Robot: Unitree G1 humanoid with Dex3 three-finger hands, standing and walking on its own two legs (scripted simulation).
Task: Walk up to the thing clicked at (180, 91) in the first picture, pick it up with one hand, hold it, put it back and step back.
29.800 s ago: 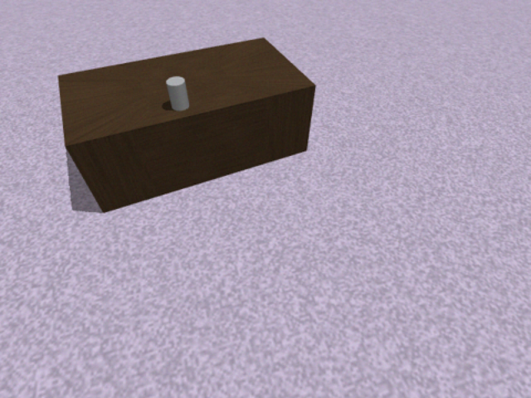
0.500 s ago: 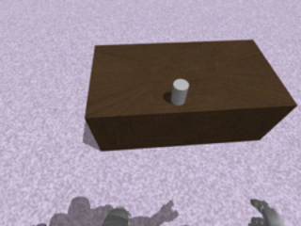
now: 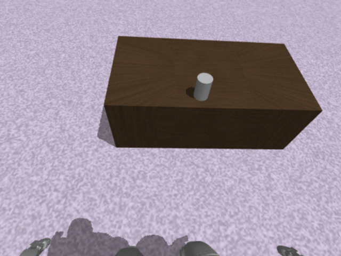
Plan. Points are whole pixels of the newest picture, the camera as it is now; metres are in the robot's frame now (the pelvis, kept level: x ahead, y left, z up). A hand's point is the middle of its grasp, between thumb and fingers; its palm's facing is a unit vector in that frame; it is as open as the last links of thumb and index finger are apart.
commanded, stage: step back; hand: right
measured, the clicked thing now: (202, 87) +0.90 -0.18 -0.28
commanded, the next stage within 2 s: stand in 1.38 s
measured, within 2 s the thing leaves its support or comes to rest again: neither
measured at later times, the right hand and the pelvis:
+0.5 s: hand out of the picture -0.07 -0.29 -0.16, palm faces -0.14 +0.91 -0.38, open 7.4 cm; pelvis -0.16 -0.03 -0.01, yaw +4 degrees
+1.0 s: hand out of the picture -0.08 -0.27 -0.15, palm faces -0.11 +0.92 -0.38, open 7.4 cm; pelvis -0.16 -0.01 +0.00, yaw +4 degrees
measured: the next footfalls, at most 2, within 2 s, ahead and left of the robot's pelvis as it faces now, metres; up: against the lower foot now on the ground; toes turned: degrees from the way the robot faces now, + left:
right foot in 0.12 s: -0.09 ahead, -0.14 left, +0.00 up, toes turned +3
left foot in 0.48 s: -0.13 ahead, +0.10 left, +0.00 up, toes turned +3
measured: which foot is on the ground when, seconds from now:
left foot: down 0.00-0.16, up 0.18-0.46, down 0.48-1.00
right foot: up 0.00-0.10, down 0.12-1.00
